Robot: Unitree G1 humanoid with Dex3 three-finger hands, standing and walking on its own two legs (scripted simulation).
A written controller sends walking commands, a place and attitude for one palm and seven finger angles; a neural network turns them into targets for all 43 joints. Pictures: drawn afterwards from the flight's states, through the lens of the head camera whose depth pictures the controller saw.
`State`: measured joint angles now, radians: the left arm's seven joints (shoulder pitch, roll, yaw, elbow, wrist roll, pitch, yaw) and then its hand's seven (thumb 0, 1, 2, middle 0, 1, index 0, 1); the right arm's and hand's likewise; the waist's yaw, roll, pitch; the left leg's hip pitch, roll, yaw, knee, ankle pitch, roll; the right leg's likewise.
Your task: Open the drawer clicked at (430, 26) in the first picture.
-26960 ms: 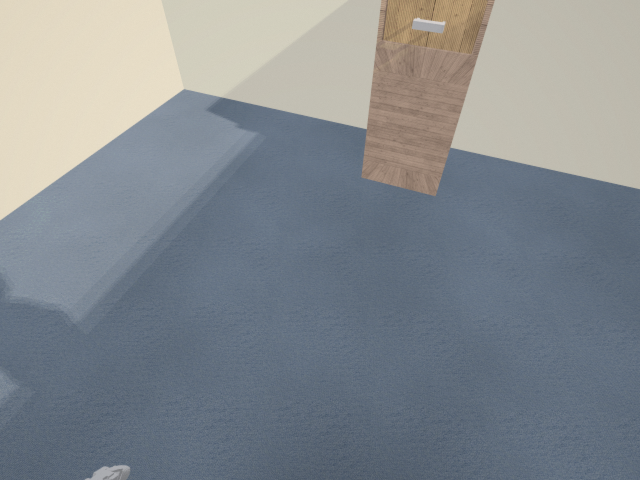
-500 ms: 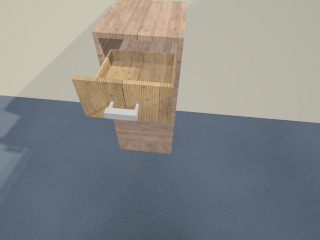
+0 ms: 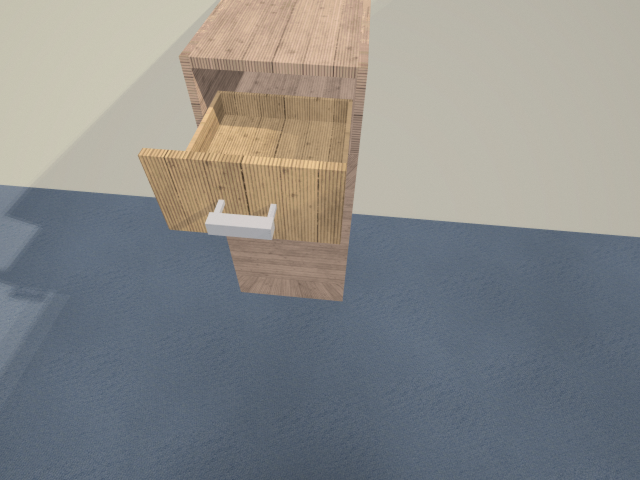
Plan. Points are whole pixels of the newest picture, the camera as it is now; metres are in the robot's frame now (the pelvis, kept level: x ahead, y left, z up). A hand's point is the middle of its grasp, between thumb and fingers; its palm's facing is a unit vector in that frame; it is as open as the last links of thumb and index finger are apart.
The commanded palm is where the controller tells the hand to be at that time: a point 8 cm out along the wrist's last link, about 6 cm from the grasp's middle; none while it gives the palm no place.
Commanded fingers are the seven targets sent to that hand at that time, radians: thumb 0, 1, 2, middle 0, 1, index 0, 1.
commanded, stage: look to check the result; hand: left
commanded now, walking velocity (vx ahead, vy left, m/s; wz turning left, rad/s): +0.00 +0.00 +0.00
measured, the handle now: (243, 216) +0.52 +0.16 -0.01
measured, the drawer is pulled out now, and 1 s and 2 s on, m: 0.29 0.29 0.29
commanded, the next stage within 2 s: stand and wait in 0.16 s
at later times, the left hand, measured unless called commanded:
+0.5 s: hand out of the picture +0.00 +0.15 -0.18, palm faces +0.04 -0.98 -0.17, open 7.4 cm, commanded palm none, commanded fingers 0.00 0.90 0.90 -0.20 -0.30 -0.20 -0.30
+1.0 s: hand out of the picture +0.01 +0.15 -0.17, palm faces +0.03 -0.98 -0.19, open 7.4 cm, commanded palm none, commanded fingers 0.00 0.90 0.90 -0.20 -0.30 -0.20 -0.30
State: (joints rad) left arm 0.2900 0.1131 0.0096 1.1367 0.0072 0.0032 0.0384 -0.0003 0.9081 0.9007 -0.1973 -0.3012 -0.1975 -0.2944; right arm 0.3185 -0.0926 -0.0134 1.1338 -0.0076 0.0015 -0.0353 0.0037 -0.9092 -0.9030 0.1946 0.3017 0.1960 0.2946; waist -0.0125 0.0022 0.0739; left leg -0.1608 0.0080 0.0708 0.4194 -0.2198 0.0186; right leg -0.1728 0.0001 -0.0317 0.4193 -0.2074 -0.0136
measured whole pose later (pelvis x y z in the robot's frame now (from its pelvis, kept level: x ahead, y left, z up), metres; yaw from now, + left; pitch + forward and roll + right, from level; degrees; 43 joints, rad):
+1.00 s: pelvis +0.02 -0.02 +0.00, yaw +0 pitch -2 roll +0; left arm 0.27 0.13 0.01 1.14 0.01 0.00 0.04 0.00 0.91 0.90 -0.20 -0.30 -0.20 -0.29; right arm 0.28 -0.11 -0.02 1.14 -0.01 0.00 -0.04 0.00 -0.91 -0.90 0.19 0.30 0.20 0.29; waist -0.01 0.01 0.08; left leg -0.12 0.03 0.06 0.38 -0.23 -0.01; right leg -0.14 0.02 -0.04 0.39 -0.22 -0.04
